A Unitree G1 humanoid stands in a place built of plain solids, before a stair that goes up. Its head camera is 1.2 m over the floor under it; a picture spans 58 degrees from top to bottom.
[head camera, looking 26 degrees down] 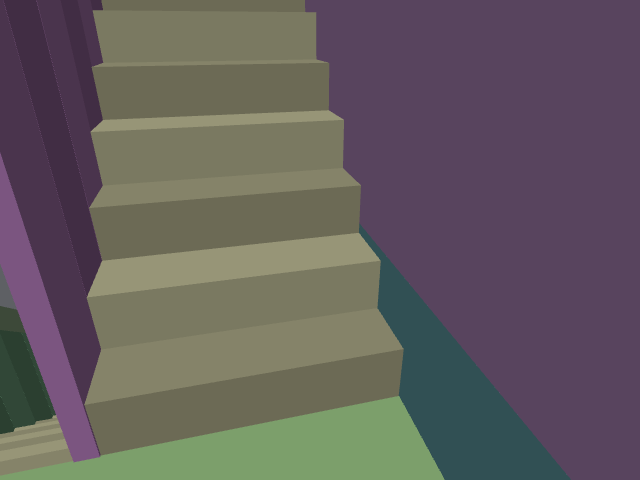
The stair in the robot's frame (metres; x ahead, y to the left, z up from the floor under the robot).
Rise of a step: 0.21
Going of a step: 0.25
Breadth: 1.00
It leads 14 degrees to the left of straight ahead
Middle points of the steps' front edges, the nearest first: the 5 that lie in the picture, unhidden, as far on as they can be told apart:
1.05 0.20 0.21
1.29 0.26 0.43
1.53 0.32 0.64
1.77 0.38 0.85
2.02 0.44 1.06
